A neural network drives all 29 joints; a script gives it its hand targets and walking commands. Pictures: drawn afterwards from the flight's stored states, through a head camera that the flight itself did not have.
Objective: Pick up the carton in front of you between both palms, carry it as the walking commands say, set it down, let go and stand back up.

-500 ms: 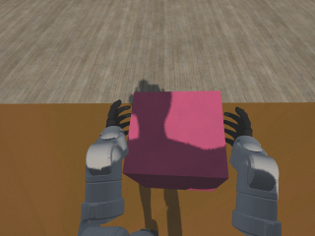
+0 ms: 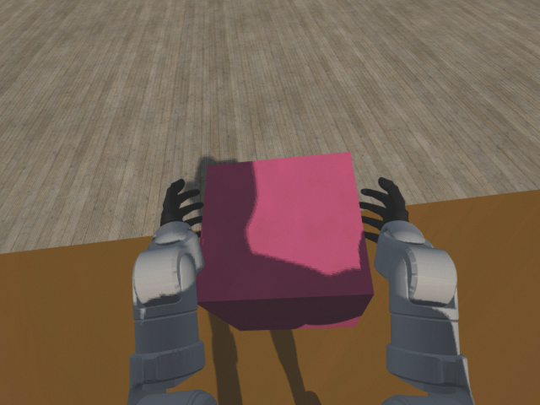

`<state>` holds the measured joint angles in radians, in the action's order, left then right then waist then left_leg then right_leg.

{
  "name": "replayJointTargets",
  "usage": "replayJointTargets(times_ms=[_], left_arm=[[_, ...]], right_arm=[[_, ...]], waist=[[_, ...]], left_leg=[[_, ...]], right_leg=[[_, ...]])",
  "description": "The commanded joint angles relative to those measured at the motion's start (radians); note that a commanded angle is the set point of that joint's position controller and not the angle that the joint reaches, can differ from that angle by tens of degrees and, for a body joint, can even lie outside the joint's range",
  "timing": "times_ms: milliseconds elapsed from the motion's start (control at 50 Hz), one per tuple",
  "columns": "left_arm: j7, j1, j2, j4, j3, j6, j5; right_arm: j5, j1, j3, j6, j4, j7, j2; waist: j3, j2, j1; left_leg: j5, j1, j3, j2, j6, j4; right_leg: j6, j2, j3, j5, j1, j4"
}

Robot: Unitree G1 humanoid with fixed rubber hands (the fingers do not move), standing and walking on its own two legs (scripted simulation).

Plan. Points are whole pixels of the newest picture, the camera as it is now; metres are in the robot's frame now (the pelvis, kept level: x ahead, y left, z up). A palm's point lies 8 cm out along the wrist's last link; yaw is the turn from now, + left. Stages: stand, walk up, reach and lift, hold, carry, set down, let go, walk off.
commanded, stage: carry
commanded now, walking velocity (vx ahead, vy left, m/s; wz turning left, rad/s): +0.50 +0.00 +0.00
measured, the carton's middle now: (287, 253) +0.35 -0.02 +0.02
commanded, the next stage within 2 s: none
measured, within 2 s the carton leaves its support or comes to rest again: neither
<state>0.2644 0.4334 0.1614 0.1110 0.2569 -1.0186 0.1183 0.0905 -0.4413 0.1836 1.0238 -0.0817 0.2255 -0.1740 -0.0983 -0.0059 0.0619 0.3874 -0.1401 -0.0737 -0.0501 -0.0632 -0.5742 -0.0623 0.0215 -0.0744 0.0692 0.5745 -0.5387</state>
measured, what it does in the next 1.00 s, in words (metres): goes down: right foot 0.04 m lower, then left foot 0.05 m lower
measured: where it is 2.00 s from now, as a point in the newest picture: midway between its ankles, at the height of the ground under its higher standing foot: (272, 220)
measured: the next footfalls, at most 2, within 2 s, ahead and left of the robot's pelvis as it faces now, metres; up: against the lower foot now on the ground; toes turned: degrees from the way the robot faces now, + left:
right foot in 0.06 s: +0.17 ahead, -0.09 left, -0.04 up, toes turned -3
left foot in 0.52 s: +0.48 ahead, +0.07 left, -0.09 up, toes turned +3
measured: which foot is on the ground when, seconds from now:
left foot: down 0.00-0.06, up 0.08-0.50, down 0.52-1.00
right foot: up 0.00-0.04, down 0.06-0.52, up 0.54-1.00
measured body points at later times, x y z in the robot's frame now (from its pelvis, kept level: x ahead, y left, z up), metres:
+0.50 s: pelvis +0.32 +0.00 -0.06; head +0.33 +0.00 +0.39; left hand +0.65 +0.16 +0.06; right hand +0.66 -0.14 +0.05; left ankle +0.44 +0.08 -0.78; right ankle +0.14 -0.08 -0.75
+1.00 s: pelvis +0.63 -0.01 -0.10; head +0.62 -0.02 +0.35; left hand +0.97 +0.13 +0.02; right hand +0.96 -0.17 +0.01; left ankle +0.45 +0.07 -0.79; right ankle +0.74 -0.09 -0.83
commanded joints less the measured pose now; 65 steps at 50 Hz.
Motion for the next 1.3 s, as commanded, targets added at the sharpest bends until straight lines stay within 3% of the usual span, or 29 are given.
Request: replayJointTargets(times_ms=[0, 20, 40, 60, 100, 160, 280, 360, 400, 420, 440, 460, 480, 500, 520, 580, 620, 680, 840, 900, 920, 940, 960, 980, 1020, 1060, 1120, 1200, 1280], left_arm=[[-0.156, 0.434, 0.727, -0.175, -0.569, -0.038, -0.223], [-0.150, 0.448, 0.760, -0.168, -0.574, -0.034, -0.242], [-0.150, 0.499, 0.787, -0.150, -0.579, -0.027, -0.255], [-0.158, 0.549, 0.836, -0.114, -0.605, -0.020, -0.278], [-0.178, 0.625, 0.921, -0.063, -0.666, 0.004, -0.319], [-0.204, 0.674, 0.982, -0.041, -0.718, 0.037, -0.364], [-0.216, 0.592, 0.910, -0.018, -0.754, 0.066, -0.381], [-0.190, 0.477, 0.819, -0.036, -0.742, 0.044, -0.344], [-0.175, 0.461, 0.793, -0.036, -0.735, 0.027, -0.336], [-0.166, 0.461, 0.778, -0.039, -0.725, 0.016, -0.327], [-0.157, 0.445, 0.759, -0.055, -0.708, 0.004, -0.316], [-0.150, 0.438, 0.742, -0.061, -0.690, -0.011, -0.308], [-0.142, 0.434, 0.730, -0.056, -0.681, -0.025, -0.297], [-0.134, 0.455, 0.721, -0.058, -0.654, -0.035, -0.288], [-0.131, 0.472, 0.750, -0.040, -0.633, -0.037, -0.295], [-0.136, 0.553, 0.828, 0.010, -0.630, -0.021, -0.310], [-0.137, 0.522, 0.837, -0.032, -0.619, -0.015, -0.282], [-0.143, 0.515, 0.847, -0.035, -0.636, -0.004, -0.246], [-0.166, 0.540, 0.821, -0.042, -0.688, -0.018, -0.289], [-0.166, 0.437, 0.778, -0.142, -0.631, -0.035, -0.251], [-0.165, 0.419, 0.766, -0.164, -0.608, -0.038, -0.238], [-0.163, 0.415, 0.747, -0.179, -0.583, -0.040, -0.229], [-0.157, 0.428, 0.734, -0.189, -0.569, -0.040, -0.228], [-0.151, 0.434, 0.763, -0.187, -0.571, -0.036, -0.244], [-0.158, 0.530, 0.838, -0.131, -0.599, -0.022, -0.278], [-0.180, 0.609, 0.925, -0.070, -0.661, 0.002, -0.322], [-0.203, 0.660, 0.982, -0.043, -0.712, 0.033, -0.361], [-0.217, 0.616, 0.954, -0.023, -0.744, 0.057, -0.387], [-0.200, 0.488, 0.859, -0.041, -0.743, 0.043, -0.353]], right_arm=[[-0.248, -0.539, -0.575, 0.036, 0.057, -0.126, -0.750], [-0.250, -0.559, -0.569, 0.033, 0.037, -0.124, -0.751], [-0.253, -0.598, -0.566, 0.030, 0.039, -0.119, -0.778], [-0.263, -0.606, -0.573, 0.020, 0.022, -0.116, -0.820], [-0.256, -0.638, -0.571, -0.009, -0.011, -0.124, -0.875], [-0.229, -0.622, -0.564, -0.051, 0.001, -0.125, -0.904], [-0.190, -0.537, -0.604, -0.080, -0.047, -0.111, -0.842], [-0.182, -0.465, -0.591, -0.052, -0.070, -0.104, -0.733], [-0.182, -0.444, -0.579, -0.034, -0.084, -0.101, -0.679], [-0.181, -0.440, -0.566, -0.024, -0.091, -0.100, -0.652], [-0.178, -0.429, -0.549, -0.012, -0.080, -0.097, -0.614], [-0.174, -0.407, -0.529, -0.002, -0.057, -0.088, -0.574], [-0.173, -0.406, -0.517, 0.002, -0.053, -0.076, -0.572], [-0.194, -0.439, -0.528, 0.007, -0.067, -0.071, -0.589], [-0.236, -0.499, -0.553, 0.011, -0.100, -0.076, -0.619], [-0.361, -0.682, -0.656, -0.002, -0.205, -0.114, -0.775], [-0.372, -0.683, -0.669, -0.002, -0.172, -0.129, -0.795], [-0.366, -0.666, -0.677, -0.011, -0.116, -0.146, -0.819], [-0.286, -0.545, -0.616, 0.002, -0.021, -0.140, -0.773], [-0.245, -0.522, -0.587, 0.018, 0.011, -0.127, -0.733], [-0.236, -0.527, -0.580, 0.024, 0.025, -0.124, -0.728], [-0.237, -0.548, -0.576, 0.030, 0.033, -0.121, -0.727], [-0.245, -0.548, -0.572, 0.034, 0.045, -0.120, -0.745], [-0.246, -0.561, -0.565, 0.032, 0.029, -0.117, -0.744], [-0.259, -0.610, -0.570, 0.019, 0.011, -0.110, -0.811], [-0.256, -0.645, -0.571, -0.009, -0.019, -0.118, -0.871], [-0.234, -0.644, -0.566, -0.050, -0.021, -0.119, -0.900], [-0.210, -0.610, -0.598, -0.079, -0.073, -0.109, -0.868], [-0.207, -0.550, -0.616, -0.064, -0.111, -0.102, -0.770]], waist=[[-0.420, 0.313, -0.133], [-0.496, 0.296, -0.130], [-0.454, 0.215, -0.134], [-0.398, 0.113, -0.141], [-0.352, 0.036, -0.138], [-0.336, 0.090, -0.112], [-0.311, 0.145, -0.154], [-0.273, 0.104, -0.190], [-0.283, 0.077, -0.144], [-0.314, 0.043, -0.090], [-0.345, -0.030, -0.039], [-0.398, -0.218, -0.002], [-0.511, -0.282, 0.027], [-0.515, -0.238, 0.033], [-0.475, -0.142, 0.023], [-0.363, -0.010, -0.016], [-0.353, -0.032, -0.020], [-0.331, -0.081, -0.011], [-0.237, -0.109, 0.034], [-0.274, -0.072, -0.030], [-0.317, -0.030, -0.080], [-0.353, 0.103, -0.108], [-0.420, 0.313, -0.133], [-0.501, 0.306, -0.132], [-0.408, 0.125, -0.144], [-0.350, 0.035, -0.137], [-0.342, 0.101, -0.113], [-0.331, 0.149, -0.136], [-0.293, 0.123, -0.173]], left_leg=[[0.210, -0.560, 0.065, -0.036, 0.043, -0.722], [0.253, -0.654, 0.112, -0.006, 0.029, -0.813], [0.218, -0.721, 0.126, 0.019, 0.013, -0.835], [0.142, -0.728, 0.130, 0.037, 0.015, -0.777], [0.108, -0.639, 0.104, 0.079, 0.030, -0.611], [0.026, -0.555, 0.062, 0.075, 0.031, -0.463], [-0.397, -0.515, 0.017, 0.065, 0.013, -0.157], [-0.588, -0.436, -0.047, 0.012, 0.000, 0.103], [-0.632, -0.242, -0.083, -0.020, -0.010, 0.232], [-0.659, -0.062, -0.059, 0.013, -0.026, 0.237], [-0.870, 0.165, 0.023, 0.135, -0.059, 0.145], [-1.337, 0.442, 0.277, 0.358, -0.173, -0.017], [-1.206, 0.584, 0.520, 0.443, -0.261, -0.037], [-0.890, 0.543, 0.627, 0.441, -0.270, 0.012], [-0.671, 0.453, 0.621, 0.426, -0.257, 0.072], [-0.580, 0.148, 0.428, 0.338, -0.198, 0.137], [-0.527, 0.097, 0.390, 0.319, -0.192, 0.162], [-0.596, 0.128, 0.329, 0.306, -0.207, 0.157], [-0.694, 0.183, 0.140, 0.183, -0.113, 0.084], [-0.784, 0.127, 0.062, 0.143, -0.048, -0.164], [-0.692, 0.020, 0.031, 0.129, -0.016, -0.294], [-0.361, -0.232, 0.025, 0.078, 0.017, -0.472], [0.204, -0.549, 0.061, -0.032, 0.045, -0.707], [0.256, -0.648, 0.109, -0.006, 0.033, -0.804], [0.147, -0.733, 0.126, 0.036, 0.020, -0.774], [0.100, -0.640, 0.101, 0.080, 0.031, -0.621], [0.028, -0.556, 0.060, 0.079, 0.032, -0.448], [-0.244, -0.516, 0.033, 0.080, 0.020, -0.263], [-0.499, -0.476, -0.016, 0.043, 0.011, -0.009]], right_leg=[[-0.227, 0.348, 0.447, 0.816, -0.931, -0.070], [-0.274, 0.392, 0.560, 0.547, -0.967, -0.055], [-0.264, 0.377, 0.605, 0.297, -0.901, -0.011], [-0.239, 0.335, 0.560, 0.137, -0.811, 0.039], [-0.246, 0.297, 0.487, 0.096, -0.638, 0.064], [-0.207, 0.253, 0.384, 0.093, -0.513, 0.112], [-0.126, 0.132, 0.175, 0.296, -0.592, 0.073], [-0.099, 0.078, 0.130, 0.235, -0.656, -0.027], [-0.073, 0.059, 0.091, 0.291, -0.606, -0.181], [-0.045, 0.042, 0.061, 0.234, -0.505, -0.326], [-0.008, 0.020, 0.042, 0.020, -0.298, -0.475], [0.033, -0.062, 0.029, -0.554, 0.029, -0.702], [0.041, -0.101, 0.080, -0.697, 0.206, -0.865], [0.010, -0.074, 0.115, -0.679, 0.269, -0.886], [0.004, -0.052, 0.132, -0.662, 0.284, -0.857], [0.022, 0.015, 0.112, -0.529, 0.145, -0.680], [0.017, 0.009, 0.086, -0.466, 0.125, -0.598], [0.029, 0.029, 0.066, -0.345, 0.161, -0.480], [0.003, -0.038, -0.051, 0.037, 0.022, 0.005], [-0.027, -0.073, -0.098, 0.116, -0.251, 0.164], [-0.043, -0.014, -0.060, 0.164, -0.434, 0.139], [-0.097, 0.153, 0.136, 0.535, -0.673, 0.021], [-0.220, 0.348, 0.445, 0.811, -0.928, -0.069], [-0.271, 0.396, 0.563, 0.560, -0.973, -0.055], [-0.237, 0.337, 0.564, 0.156, -0.830, 0.037], [-0.232, 0.296, 0.473, 0.126, -0.645, 0.066], [-0.196, 0.257, 0.365, 0.097, -0.530, 0.115], [-0.158, 0.197, 0.229, 0.250, -0.564, 0.110], [-0.105, 0.103, 0.136, 0.282, -0.636, 0.046]])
